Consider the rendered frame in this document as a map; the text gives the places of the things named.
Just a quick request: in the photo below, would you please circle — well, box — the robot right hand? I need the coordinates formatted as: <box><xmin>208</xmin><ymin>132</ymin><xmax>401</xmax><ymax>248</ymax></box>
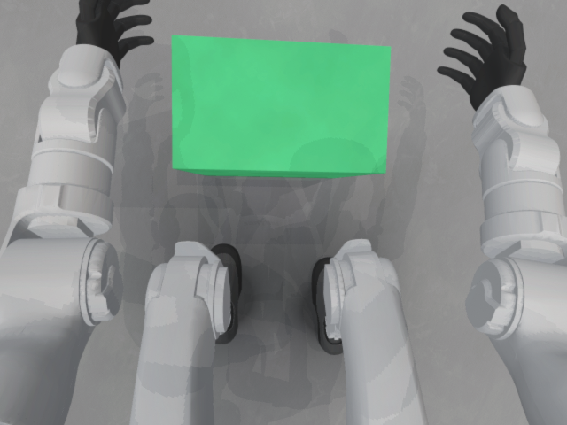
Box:
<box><xmin>437</xmin><ymin>4</ymin><xmax>527</xmax><ymax>111</ymax></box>

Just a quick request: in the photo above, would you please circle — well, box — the robot left hand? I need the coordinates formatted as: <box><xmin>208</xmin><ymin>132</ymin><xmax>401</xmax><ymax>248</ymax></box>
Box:
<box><xmin>76</xmin><ymin>0</ymin><xmax>154</xmax><ymax>70</ymax></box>

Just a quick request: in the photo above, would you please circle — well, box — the robot right upper arm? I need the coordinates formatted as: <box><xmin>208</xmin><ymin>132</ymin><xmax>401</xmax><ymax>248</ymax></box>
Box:
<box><xmin>465</xmin><ymin>256</ymin><xmax>567</xmax><ymax>425</ymax></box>

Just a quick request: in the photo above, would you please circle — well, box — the right robot foot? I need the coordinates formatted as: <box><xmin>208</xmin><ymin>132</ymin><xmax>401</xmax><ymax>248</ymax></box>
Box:
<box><xmin>312</xmin><ymin>257</ymin><xmax>343</xmax><ymax>355</ymax></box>

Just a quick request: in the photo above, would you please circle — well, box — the left robot thigh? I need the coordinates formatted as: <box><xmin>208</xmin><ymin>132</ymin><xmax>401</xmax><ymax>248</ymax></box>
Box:
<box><xmin>129</xmin><ymin>256</ymin><xmax>231</xmax><ymax>425</ymax></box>

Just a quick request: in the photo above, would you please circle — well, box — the left robot forearm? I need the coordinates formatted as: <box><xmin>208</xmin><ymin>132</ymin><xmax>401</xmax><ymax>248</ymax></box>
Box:
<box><xmin>0</xmin><ymin>44</ymin><xmax>127</xmax><ymax>258</ymax></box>

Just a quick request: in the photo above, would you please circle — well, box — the carton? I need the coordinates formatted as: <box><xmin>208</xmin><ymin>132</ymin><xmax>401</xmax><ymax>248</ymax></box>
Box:
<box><xmin>172</xmin><ymin>35</ymin><xmax>391</xmax><ymax>178</ymax></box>

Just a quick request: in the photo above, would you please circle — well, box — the robot left upper arm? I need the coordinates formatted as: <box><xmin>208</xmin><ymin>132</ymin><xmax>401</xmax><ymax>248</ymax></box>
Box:
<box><xmin>0</xmin><ymin>237</ymin><xmax>124</xmax><ymax>425</ymax></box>

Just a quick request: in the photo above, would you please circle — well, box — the right robot forearm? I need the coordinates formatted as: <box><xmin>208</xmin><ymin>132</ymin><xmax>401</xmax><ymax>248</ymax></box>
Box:
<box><xmin>471</xmin><ymin>85</ymin><xmax>567</xmax><ymax>266</ymax></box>

